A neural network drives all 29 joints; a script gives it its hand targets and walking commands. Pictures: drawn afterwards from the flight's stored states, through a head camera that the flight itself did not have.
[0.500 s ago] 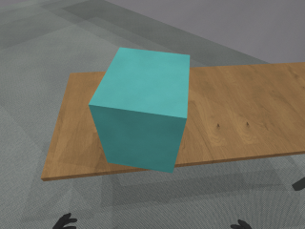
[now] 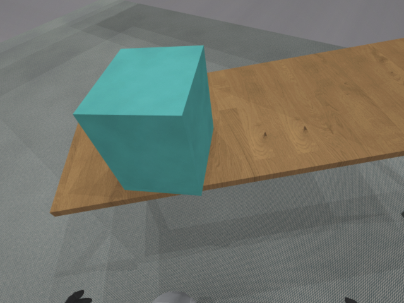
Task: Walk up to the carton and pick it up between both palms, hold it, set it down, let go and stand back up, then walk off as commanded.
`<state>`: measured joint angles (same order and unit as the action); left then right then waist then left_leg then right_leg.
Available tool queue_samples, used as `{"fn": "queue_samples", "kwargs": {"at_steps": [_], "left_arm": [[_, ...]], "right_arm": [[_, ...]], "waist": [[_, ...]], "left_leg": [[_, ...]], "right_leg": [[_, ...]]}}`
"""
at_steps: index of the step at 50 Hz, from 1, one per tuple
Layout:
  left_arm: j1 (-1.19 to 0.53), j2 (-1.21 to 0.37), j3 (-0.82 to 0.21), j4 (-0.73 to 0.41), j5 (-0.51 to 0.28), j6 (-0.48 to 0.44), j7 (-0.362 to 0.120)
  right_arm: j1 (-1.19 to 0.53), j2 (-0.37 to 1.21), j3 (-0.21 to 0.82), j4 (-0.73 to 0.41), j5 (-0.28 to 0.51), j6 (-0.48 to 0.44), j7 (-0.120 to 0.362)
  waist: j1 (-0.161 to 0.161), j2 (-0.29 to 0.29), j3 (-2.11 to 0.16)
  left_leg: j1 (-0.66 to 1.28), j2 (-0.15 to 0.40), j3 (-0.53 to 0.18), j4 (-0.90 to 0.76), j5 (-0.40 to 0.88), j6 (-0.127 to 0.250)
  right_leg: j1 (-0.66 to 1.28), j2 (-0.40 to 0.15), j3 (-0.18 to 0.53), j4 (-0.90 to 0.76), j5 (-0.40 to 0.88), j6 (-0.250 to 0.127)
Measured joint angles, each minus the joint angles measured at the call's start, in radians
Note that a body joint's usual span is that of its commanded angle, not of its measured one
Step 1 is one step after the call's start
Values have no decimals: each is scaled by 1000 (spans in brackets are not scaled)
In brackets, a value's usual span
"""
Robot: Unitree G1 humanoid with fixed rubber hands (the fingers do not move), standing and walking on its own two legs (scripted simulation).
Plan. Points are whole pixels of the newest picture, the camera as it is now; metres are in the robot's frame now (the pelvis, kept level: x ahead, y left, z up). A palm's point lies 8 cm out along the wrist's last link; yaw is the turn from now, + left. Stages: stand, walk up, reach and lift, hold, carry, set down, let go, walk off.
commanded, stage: walk off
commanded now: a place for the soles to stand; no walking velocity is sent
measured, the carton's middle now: (161, 122) +0.53 +0.09 +0.05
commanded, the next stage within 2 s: none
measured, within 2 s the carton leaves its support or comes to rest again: neither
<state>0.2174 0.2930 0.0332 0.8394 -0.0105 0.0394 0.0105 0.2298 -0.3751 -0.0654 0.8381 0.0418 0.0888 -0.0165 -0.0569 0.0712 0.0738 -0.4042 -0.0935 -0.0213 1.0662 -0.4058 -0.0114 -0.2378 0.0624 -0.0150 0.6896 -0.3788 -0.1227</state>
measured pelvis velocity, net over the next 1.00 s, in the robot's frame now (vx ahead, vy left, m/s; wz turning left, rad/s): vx -0.13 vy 0.13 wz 0.05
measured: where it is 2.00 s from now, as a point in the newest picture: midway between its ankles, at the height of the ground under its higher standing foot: outside the picture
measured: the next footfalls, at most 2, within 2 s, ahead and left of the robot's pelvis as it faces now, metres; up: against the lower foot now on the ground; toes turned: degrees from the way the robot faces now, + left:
left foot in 0.92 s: -0.10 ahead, +0.18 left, +0.00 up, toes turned -2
right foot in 1.30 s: -0.13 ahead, +0.07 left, +0.00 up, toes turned +13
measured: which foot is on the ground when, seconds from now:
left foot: up 0.00-0.90, down 0.92-1.00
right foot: down 0.00-0.92, up 0.94-1.00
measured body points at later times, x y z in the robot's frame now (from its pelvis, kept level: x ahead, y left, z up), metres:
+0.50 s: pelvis -0.06 +0.00 +0.00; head -0.08 -0.05 +0.44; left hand +0.05 +0.29 -0.08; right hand -0.04 -0.31 -0.15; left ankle -0.09 +0.12 -0.66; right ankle +0.00 -0.03 -0.72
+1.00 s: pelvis -0.13 +0.13 -0.02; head -0.13 +0.15 +0.43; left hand -0.03 +0.41 -0.15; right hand -0.11 -0.19 -0.12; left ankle -0.14 +0.18 -0.72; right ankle -0.05 -0.01 -0.69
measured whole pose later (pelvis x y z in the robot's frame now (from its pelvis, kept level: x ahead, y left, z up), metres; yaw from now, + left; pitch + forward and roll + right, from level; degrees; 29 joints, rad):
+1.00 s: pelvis -0.13 +0.13 -0.02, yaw +3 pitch -6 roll -4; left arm 0.20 0.30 0.06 0.83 -0.01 0.07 0.02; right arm 0.35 -0.38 -0.04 0.85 0.04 0.06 0.00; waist -0.06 0.02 0.12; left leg -0.25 -0.07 -0.05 0.85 -0.49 0.10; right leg -0.45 0.06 0.02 0.94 -0.38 0.00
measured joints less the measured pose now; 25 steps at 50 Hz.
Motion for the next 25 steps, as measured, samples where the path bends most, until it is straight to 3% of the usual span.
{"fn": "queue_samples", "kwargs": {"at_steps": [12,19,25], "left_arm": [[0,0,0,0,0,0,6],[0,0,6,0,0,0,7],[0,0,11,0,0,1,6]], "right_arm": [[4,-11,-4,0,0,10,0],[51,-16,-6,0,0,11,1],[100,-21,-15,5,0,11,3]], "waist": [[0,0,6],[0,0,6],[0,-2,6]], "left_leg": [[41,-32,-19,14,0,0],[56,-33,-23,14,0,0],[80,-33,-25,35,0,0]], "right_leg": [[-1,26,0,0,51,-15],[-1,26,-4,-25,81,19],[-27,23,-5,-34,111,0]]}}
